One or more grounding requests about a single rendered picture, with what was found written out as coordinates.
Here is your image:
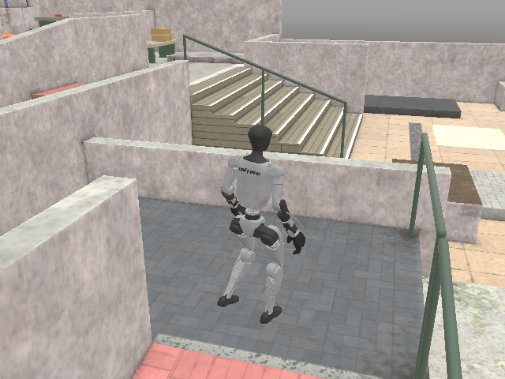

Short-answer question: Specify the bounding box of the robot right thigh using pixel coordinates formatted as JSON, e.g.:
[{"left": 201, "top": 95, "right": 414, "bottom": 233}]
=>
[{"left": 258, "top": 225, "right": 284, "bottom": 279}]

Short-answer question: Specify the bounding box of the robot right hand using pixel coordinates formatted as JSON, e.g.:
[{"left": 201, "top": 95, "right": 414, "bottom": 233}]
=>
[{"left": 287, "top": 232, "right": 305, "bottom": 254}]

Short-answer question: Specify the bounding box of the robot right upper arm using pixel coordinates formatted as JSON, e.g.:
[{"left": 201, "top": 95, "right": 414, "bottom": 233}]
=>
[{"left": 268, "top": 163, "right": 286, "bottom": 211}]

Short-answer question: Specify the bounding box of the right robot shin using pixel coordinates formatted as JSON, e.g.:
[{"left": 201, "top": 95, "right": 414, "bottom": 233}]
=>
[{"left": 265, "top": 266, "right": 283, "bottom": 315}]

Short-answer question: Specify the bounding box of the left robot forearm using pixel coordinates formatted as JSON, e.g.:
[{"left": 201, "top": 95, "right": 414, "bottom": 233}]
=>
[{"left": 221, "top": 187, "right": 239, "bottom": 208}]

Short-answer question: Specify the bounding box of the robot left hand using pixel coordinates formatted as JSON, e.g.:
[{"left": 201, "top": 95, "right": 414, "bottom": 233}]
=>
[{"left": 230, "top": 204, "right": 246, "bottom": 216}]

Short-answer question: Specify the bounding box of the right robot forearm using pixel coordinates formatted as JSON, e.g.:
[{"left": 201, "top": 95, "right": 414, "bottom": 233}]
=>
[{"left": 277, "top": 199, "right": 299, "bottom": 238}]

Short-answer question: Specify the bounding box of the robot left upper arm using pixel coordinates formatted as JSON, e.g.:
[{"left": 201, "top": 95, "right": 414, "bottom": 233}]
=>
[{"left": 221, "top": 155, "right": 242, "bottom": 195}]

